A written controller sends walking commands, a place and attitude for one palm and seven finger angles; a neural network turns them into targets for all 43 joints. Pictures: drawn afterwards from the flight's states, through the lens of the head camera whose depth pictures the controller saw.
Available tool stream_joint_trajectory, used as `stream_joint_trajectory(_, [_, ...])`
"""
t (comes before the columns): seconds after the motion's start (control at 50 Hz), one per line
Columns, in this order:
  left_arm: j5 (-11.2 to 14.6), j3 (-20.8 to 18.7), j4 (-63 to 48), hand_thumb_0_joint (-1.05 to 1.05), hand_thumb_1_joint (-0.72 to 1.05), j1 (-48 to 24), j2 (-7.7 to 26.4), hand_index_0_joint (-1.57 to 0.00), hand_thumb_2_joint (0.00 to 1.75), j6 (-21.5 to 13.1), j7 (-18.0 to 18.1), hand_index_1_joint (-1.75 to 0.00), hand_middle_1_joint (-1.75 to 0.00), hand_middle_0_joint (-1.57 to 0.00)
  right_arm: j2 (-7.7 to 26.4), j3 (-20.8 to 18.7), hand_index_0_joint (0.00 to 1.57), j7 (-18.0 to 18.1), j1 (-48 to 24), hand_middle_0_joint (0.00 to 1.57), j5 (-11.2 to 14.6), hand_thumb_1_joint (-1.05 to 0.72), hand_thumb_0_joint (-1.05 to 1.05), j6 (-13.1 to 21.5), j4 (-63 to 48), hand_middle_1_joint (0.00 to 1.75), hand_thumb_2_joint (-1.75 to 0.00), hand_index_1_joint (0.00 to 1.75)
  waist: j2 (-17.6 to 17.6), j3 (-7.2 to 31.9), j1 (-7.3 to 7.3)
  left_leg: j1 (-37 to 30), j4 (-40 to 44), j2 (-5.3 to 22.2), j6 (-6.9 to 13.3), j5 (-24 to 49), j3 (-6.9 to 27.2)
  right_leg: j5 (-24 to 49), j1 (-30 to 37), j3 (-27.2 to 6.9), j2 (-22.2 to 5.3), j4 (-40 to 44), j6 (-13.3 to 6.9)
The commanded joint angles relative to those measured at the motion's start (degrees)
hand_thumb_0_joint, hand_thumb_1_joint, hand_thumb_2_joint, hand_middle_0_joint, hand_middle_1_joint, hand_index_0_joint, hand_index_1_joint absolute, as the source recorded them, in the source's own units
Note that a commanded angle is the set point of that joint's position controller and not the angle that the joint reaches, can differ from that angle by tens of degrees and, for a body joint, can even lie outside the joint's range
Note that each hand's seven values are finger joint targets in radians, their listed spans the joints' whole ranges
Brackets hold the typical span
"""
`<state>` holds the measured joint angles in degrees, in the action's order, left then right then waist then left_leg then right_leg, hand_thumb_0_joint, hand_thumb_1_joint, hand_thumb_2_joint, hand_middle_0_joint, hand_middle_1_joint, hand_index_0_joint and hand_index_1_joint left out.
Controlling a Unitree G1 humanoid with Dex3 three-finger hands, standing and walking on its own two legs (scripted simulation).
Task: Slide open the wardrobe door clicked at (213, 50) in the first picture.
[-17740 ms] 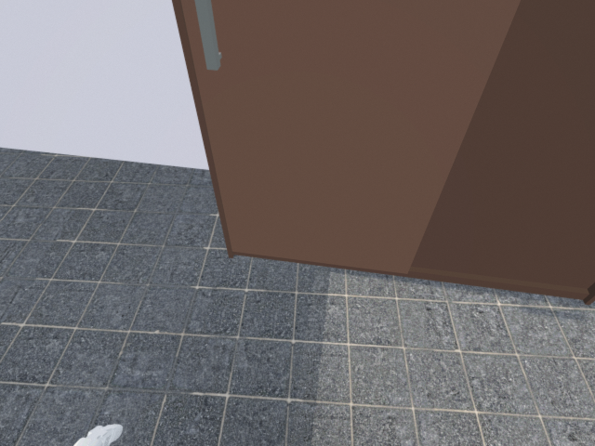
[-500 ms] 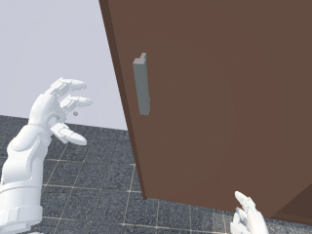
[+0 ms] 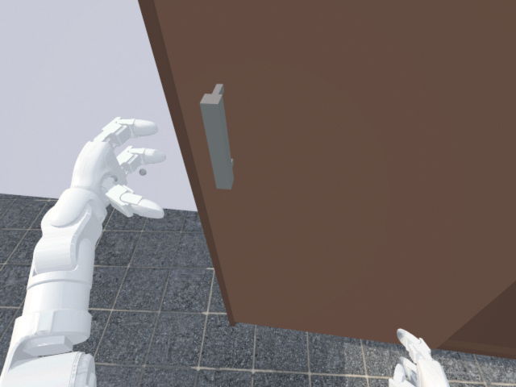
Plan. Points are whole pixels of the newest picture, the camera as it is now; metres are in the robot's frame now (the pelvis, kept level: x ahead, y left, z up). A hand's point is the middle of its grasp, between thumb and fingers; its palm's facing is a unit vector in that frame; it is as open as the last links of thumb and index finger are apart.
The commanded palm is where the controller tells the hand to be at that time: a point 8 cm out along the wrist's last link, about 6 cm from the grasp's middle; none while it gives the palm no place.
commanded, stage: move the hooked fingers beside the handle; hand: left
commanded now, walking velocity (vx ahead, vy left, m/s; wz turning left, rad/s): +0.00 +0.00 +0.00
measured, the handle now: (222, 138) +0.46 +0.09 +0.17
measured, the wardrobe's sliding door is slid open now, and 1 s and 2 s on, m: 0.00 0.00 0.00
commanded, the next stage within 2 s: feel for the door with the fingertips in 1.24 s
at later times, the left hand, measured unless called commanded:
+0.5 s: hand (174, 152) +0.41 +0.16 +0.17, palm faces -0.08 -1.00 +0.00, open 14.0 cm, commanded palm +0.38 +0.21 +0.17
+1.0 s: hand (178, 161) +0.39 +0.14 +0.18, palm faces -0.05 -1.00 -0.02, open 14.0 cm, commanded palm +0.36 +0.20 +0.17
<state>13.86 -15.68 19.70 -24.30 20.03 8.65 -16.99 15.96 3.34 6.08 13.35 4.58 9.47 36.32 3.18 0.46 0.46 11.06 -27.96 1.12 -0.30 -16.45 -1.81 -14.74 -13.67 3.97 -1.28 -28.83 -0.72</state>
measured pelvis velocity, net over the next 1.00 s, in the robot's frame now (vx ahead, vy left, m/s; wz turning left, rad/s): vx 0.00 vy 0.01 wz -0.02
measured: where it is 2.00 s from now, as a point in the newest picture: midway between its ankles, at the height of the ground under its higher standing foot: outside the picture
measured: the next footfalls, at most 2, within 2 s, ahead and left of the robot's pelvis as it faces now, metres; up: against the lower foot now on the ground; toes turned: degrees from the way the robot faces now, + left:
none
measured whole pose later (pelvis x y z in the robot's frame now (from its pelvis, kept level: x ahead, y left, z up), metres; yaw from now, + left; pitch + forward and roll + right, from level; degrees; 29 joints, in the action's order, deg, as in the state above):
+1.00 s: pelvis +0.00 +0.01 +0.00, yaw -1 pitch -1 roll +0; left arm 11.1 -10.8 24.5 -29.4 14.0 6.0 -8.9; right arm 14.1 3.2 4.6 12.4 3.8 5.9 36.6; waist 2.7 1.5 -0.3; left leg 10.5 -26.8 0.8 0.1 -15.7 -3.0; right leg -13.9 -13.8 2.7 -1.4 -28.2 -0.4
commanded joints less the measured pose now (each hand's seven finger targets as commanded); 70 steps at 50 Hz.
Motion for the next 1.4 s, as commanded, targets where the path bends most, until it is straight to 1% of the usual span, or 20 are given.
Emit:
stream_joint_trajectory(0.0, [1.2,-2.5,-12.0,0.0,-0.5,-27.4,11.8,-0.3,0.3,-4.9,0.2,-1.2,-1.2,-0.3,5.8,-2.3,0.2,0.6,-5.2,0.2,-0.1,-0.9,0.0,2.9,-7.8,0.3,-0.9,0.3,-2.1,16.8,-1.05,-5.0,2.4,-1.0,2.4,14.1,1.1,16.6,5.5,-1.9,-0.1,3.3,-0.3])
stream_joint_trajectory(0.12, [0.7,-2.8,-5.4,0.0,-0.5,-25.3,11.4,-0.3,0.3,-3.9,1.4,-1.2,-1.2,-0.3,6.0,-2.4,0.2,0.1,-4.6,0.2,0.0,-0.9,0.0,1.6,-7.5,0.3,-0.9,0.3,-3.9,14.6,-0.49,-2.0,2.8,-0.9,2.3,13.5,0.9,16.5,5.1,-1.8,-0.3,3.3,-0.3])
stream_joint_trajectory(0.14, [0.3,-4.0,-4.4,0.0,-0.5,-25.2,13.1,-0.3,0.3,-3.9,1.8,-1.2,-1.2,-0.3,6.3,-2.6,0.2,0.0,-4.4,0.2,0.1,-0.9,0.0,1.2,-7.2,0.3,-0.9,0.3,-4.7,14.2,-0.29,-1.7,2.8,-0.6,2.3,13.6,0.8,16.1,5.1,-1.9,-0.3,3.4,-0.3])
stream_joint_trajectory(0.2, [0.0,-1.8,-6.7,0.0,-0.5,-28.9,10.8,-0.3,0.3,-5.2,2.3,-1.2,-1.2,-0.3,5.8,-2.6,0.2,-0.2,-4.4,0.2,0.0,-0.9,0.0,1.1,-8.0,0.3,-0.9,0.3,-1.8,15.7,-0.75,-3.2,2.7,-0.7,2.3,14.5,0.9,16.8,4.8,-1.9,-0.2,2.9,-0.6])
stream_joint_trajectory(0.3, [-0.3,0.5,-7.7,0.0,-0.5,-35.4,8.7,-0.3,0.3,-7.8,3.4,-1.2,-1.2,-0.3,5.6,-2.7,0.2,0.0,-3.3,0.2,-0.3,-0.9,0.0,1.4,-7.1,0.3,-0.9,0.3,-1.1,18.7,-1.86,-5.9,2.4,-0.4,2.1,16.0,1.5,17.2,4.5,-1.7,0.2,2.6,-0.7])
stream_joint_trajectory(0.4, [-0.9,1.2,0.6,0.0,-0.5,-35.8,7.5,-0.3,0.3,-7.0,4.6,-1.2,-1.2,-0.3,6.0,-2.8,0.2,-0.1,-1.8,0.2,-0.2,-0.9,0.0,0.5,-5.3,0.3,-0.9,0.3,-3.6,15.6,-2.33,-3.3,2.9,-0.3,2.0,13.9,1.4,15.2,2.7,-1.5,0.3,3.0,-0.7])
stream_joint_trajectory(0.44, [-1.6,-1.3,2.0,0.0,-0.5,-32.9,9.7,-0.3,0.3,-6.9,5.4,-1.2,-1.2,-0.3,6.2,-3.0,0.2,-0.5,-1.6,0.2,-0.5,-0.9,0.0,0.1,-5.6,0.3,-0.9,0.3,-3.6,16.2,-0.76,-2.8,3.0,-0.2,2.0,14.8,1.5,15.4,3.8,-1.4,0.2,2.7,-0.9])
stream_joint_trajectory(0.54, [-2.0,-2.9,-1.9,0.0,-0.5,-30.5,11.0,-0.3,0.3,-8.7,6.0,-1.2,-1.2,-0.3,6.0,-3.2,0.2,-1.2,-1.7,0.2,-0.7,-0.9,0.0,-0.5,-7.1,0.3,-0.9,0.3,-4.2,19.8,0.28,-3.3,2.9,0.0,1.9,19.2,1.0,20.6,7.6,-1.6,0.2,1.7,-0.9])
stream_joint_trajectory(0.62, [-1.6,-1.2,-6.0,0.0,-0.5,-30.2,8.4,-0.3,0.3,-9.2,5.7,-1.2,-1.2,-0.3,5.5,-3.4,0.2,-1.4,-2.0,0.2,-0.6,-0.9,0.0,-0.1,-7.6,0.3,-0.9,0.3,-2.6,19.6,-0.11,-4.9,2.8,0.1,1.7,21.0,0.9,21.7,7.1,-1.5,0.4,1.7,-0.9])
stream_joint_trajectory(0.7, [-1.2,4.0,-8.1,0.0,-0.5,-32.1,3.0,-0.3,0.3,-8.2,5.3,-1.2,-1.2,-0.3,5.3,-3.4,0.2,-1.3,-2.7,0.2,-0.2,-0.9,0.0,0.0,-7.3,0.3,-0.9,0.3,-2.0,17.0,-1.46,-6.1,3.2,0.2,1.7,18.2,1.2,18.5,4.2,-1.1,0.7,2.6,-0.9])
stream_joint_trajectory(0.8, [-1.3,3.9,-9.3,0.0,-0.5,-31.0,2.6,-0.3,0.3,-6.8,6.8,-1.2,-1.2,-0.3,5.0,-3.2,0.2,-1.1,-4.0,0.2,-0.4,-0.9,0.0,-0.1,-7.2,0.3,-0.9,0.3,-2.4,16.4,-1.01,-5.8,3.5,-0.2,1.7,15.7,1.3,16.4,4.1,-1.2,0.6,3.0,-0.9])
stream_joint_trajectory(0.84, [-1.6,0.6,-7.6,0.0,-0.5,-28.5,6.1,-0.3,0.3,-6.3,7.8,-1.2,-1.2,-0.3,5.4,-3.2,0.2,-1.1,-4.2,0.2,-0.5,-0.9,0.0,-0.6,-6.9,0.3,-0.9,0.3,-5.3,15.7,-0.02,-4.4,3.7,-0.1,1.9,14.9,1.1,16.1,5.1,-1.3,0.6,3.3,-0.7])
stream_joint_trajectory(0.9, [-2.0,0.8,-8.2,0.0,-0.5,-30.6,6.1,-0.3,0.3,-6.3,8.5,-1.2,-1.2,-0.3,5.0,-2.7,0.2,-0.9,-4.8,0.2,-0.5,-0.9,0.0,-0.9,-7.3,0.3,-0.9,0.3,-6.1,15.4,-0.42,-3.5,4.2,-0.4,2.1,13.7,0.9,15.7,5.8,-1.5,0.4,3.4,-0.6])
stream_joint_trajectory(0.96, [-2.4,-0.1,-9.6,0.0,-0.5,-29.7,7.1,-0.3,0.3,-6.9,8.7,-1.2,-1.2,-0.3,4.6,-2.7,0.2,-1.0,-5.7,0.2,-0.6,-0.9,0.0,-1.2,-8.0,0.3,-0.9,0.3,-2.3,17.0,0.37,-4.7,4.0,-0.5,2.0,15.6,0.4,17.6,7.2,-2.0,0.2,3.2,-0.8])
stream_joint_trajectory(1.06, [-1.5,1.6,-3.1,0.0,-0.5,-29.5,5.7,-0.3,0.3,-5.8,6.6,-1.2,-1.2,-0.3,5.2,-2.5,0.2,-0.5,-5.3,0.2,-0.1,-0.9,0.0,-1.8,-7.5,0.3,-0.9,0.3,-6.5,12.3,-1.32,-2.4,4.3,-0.5,2.4,10.6,0.2,13.8,4.8,-2.1,0.5,4.9,-0.3])
stream_joint_trajectory(1.12, [-1.5,3.0,-4.2,0.0,-0.5,-32.8,5.0,-0.3,0.3,-5.8,5.8,-1.2,-1.2,-0.3,5.1,-2.4,0.2,-0.4,-5.3,0.2,-0.1,-0.9,0.0,-1.5,-7.8,0.3,-0.9,0.3,-2.1,13.7,-1.6,-3.3,3.8,-0.9,2.4,10.2,0.5,13.1,3.9,-2.3,0.3,4.7,-0.7])
stream_joint_trajectory(1.2, [-0.9,2.1,-3.3,0.0,-0.5,-35.6,6.7,-0.3,0.3,-7.0,5.4,-1.2,-1.2,-0.3,5.4,-2.4,0.2,-0.1,-5.3,0.2,-0.1,-0.9,0.0,-1.3,-7.5,0.3,-0.9,0.3,-5.5,14.7,-2.02,-2.6,3.8,-0.9,2.5,8.6,0.8,11.2,4.4,-2.5,0.4,5.1,-0.4])
stream_joint_trajectory(1.3, [-1.3,-0.1,-3.3,0.0,-0.5,-38.0,9.8,-0.3,0.3,-9.3,6.0,-1.2,-1.2,-0.3,5.3,-2.4,0.2,0.0,-4.5,0.2,-0.3,-0.9,0.0,-0.7,-7.0,0.3,-0.9,0.3,-3.0,17.3,-1.55,-3.0,3.8,-1.1,2.5,9.7,0.9,12.0,6.0,-2.8,0.2,4.6,-0.5])
stream_joint_trajectory(1.34, [-1.5,0.0,-1.8,0.0,-0.5,-35.5,9.4,-0.3,0.3,-9.5,5.9,-1.2,-1.2,-0.3,5.4,-2.5,0.2,-0.2,-4.3,0.2,-0.3,-0.9,0.0,-0.8,-6.9,0.3,-0.9,0.3,-3.0,17.3,-1.04,-3.0,3.8,-0.9,2.5,10.8,0.7,13.3,6.5,-2.7,0.2,4.5,-0.5])
stream_joint_trajectory(1.38, [-1.1,2.3,-1.7,0.0,-0.5,-34.7,5.9,-0.3,0.3,-9.5,5.6,-1.2,-1.2,-0.3,5.2,-2.7,0.2,-0.6,-3.9,0.2,-0.2,-0.9,0.0,-0.3,-6.9,0.3,-0.9,0.3,-3.1,17.4,-1.34,-3.6,3.7,-0.8,2.4,12.1,0.6,15.0,6.0,-2.3,0.4,4.1,-0.6])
